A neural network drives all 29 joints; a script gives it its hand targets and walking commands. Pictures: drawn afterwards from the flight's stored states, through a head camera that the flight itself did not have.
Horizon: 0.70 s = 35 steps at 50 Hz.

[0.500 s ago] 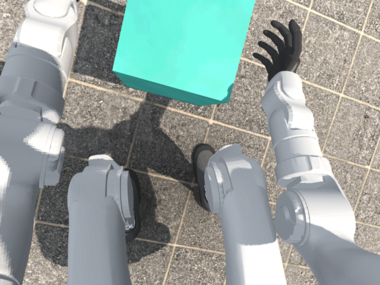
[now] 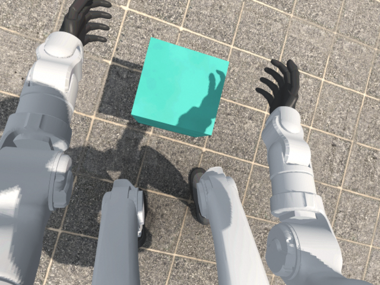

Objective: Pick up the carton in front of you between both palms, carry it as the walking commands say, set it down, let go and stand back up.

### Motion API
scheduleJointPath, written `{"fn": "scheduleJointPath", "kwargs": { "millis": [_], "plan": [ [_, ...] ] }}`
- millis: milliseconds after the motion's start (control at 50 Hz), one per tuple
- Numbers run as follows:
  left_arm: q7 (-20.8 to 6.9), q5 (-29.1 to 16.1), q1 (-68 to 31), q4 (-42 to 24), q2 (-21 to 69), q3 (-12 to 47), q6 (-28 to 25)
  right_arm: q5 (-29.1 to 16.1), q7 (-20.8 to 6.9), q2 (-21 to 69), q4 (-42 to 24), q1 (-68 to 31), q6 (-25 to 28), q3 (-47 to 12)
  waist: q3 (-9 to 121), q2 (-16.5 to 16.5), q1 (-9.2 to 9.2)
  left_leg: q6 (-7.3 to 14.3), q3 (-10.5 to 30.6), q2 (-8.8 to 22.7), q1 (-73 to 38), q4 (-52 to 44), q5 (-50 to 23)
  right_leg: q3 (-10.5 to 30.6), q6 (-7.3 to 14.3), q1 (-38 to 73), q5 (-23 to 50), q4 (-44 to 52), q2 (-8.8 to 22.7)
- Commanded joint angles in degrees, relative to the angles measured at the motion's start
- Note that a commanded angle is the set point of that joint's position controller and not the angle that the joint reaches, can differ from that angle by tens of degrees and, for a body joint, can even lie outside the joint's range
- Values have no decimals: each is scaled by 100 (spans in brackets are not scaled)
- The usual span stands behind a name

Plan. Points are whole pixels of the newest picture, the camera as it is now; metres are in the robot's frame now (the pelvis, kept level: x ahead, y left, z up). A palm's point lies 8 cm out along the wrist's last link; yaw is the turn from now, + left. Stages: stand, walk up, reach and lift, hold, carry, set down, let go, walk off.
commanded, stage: set down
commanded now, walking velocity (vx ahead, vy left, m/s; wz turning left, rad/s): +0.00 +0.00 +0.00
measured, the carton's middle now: (177, 96) +0.51 -0.04 -0.40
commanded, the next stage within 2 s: let go in 0.30 s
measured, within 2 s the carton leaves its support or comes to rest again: neither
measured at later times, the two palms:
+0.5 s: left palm (20, 6) +0.53 +0.17 +0.02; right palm (335, 103) +0.41 -0.21 +0.03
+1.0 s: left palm out of the picture +0.37 +0.20 +0.14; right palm out of the picture +0.30 -0.25 +0.16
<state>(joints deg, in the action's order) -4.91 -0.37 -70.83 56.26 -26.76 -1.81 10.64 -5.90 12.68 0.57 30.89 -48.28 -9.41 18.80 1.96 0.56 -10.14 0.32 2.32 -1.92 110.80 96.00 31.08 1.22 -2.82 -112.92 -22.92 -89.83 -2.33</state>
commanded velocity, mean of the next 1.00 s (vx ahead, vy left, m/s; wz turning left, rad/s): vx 0.00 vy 0.00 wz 0.00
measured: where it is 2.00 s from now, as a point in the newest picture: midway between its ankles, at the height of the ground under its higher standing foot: (170, 216)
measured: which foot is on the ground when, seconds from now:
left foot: down 0.00-1.00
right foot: down 0.00-1.00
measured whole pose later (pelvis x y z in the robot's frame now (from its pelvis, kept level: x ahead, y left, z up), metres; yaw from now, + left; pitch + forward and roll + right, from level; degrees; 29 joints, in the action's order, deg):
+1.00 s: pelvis +0.11 -0.02 +0.23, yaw +2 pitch +15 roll +0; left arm 1.7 3.0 -4.3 33.1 -11.0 -7.4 0.4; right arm -2.9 -4.4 -11.3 22.1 8.3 -1.4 0.7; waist 0.7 -2.7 -5.9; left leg -0.9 3.6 -0.8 30.4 35.8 20.0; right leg 1.9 0.4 -34.4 -15.9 -35.8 -1.7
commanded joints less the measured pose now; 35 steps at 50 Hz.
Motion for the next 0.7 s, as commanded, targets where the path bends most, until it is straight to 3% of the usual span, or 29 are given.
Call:
{"fn": "scheduleJointPath", "kwargs": {
  "millis": [0, 260, 320, 440, 500, 580, 680],
  "plan": [
    [-49, 83, -1557, -667, -480, -167, -44, 87, -53, -425, -713, -583, 65, 88, 5880, 1306, -146, 7, -234, -198, -3987, -1413, -1724, -788, -208, 3107, 1700, 945, -216],
    [-201, 398, -1118, -446, -293, -521, -95, 447, -258, -213, -761, -176, 74, 249, 5430, 1059, -176, -40, -192, -232, -4818, -2862, -2062, -739, -220, 4153, 1966, 2332, -179],
    [-197, 504, -875, -406, -195, -651, -139, 555, -335, -159, -741, -18, 103, 230, 5395, 1005, -113, -58, -187, -224, -5061, -3165, -2185, -715, -222, 4427, 2036, 2600, -167],
    [86, 751, 565, -881, 283, -960, -255, 835, -667, -309, -844, 1173, 275, -18, 5920, 945, -32, -119, -138, -246, -6220, -3697, -3195, -705, -167, 5342, 2644, 3105, -168],
    [355, 853, 1493, -1424, 656, -1140, -351, 949, -944, -504, -944, 1809, 384, -249, 5753, 872, 124, -162, -64, -242, -6778, -4077, -3516, -649, -78, 5776, 2680, 3437, -162],
    [709, 882, 2357, -2222, 1059, -1204, -512, 964, -1332, -831, -1077, 2418, 520, -541, 4871, 636, 247, -227, -31, -261, -6936, -4694, -2968, -515, 84, 6439, 2362, 3869, -131],
    [871, 632, 3623, -2671, 1274, -1006, -686, 823, -1657, -1222, -967, 3472, 663, -934, 3602, 309, 220, -232, -146, -234, -6818, -5415, -1751, -317, 150, 7609, 1871, 4423, -12]
  ]
}}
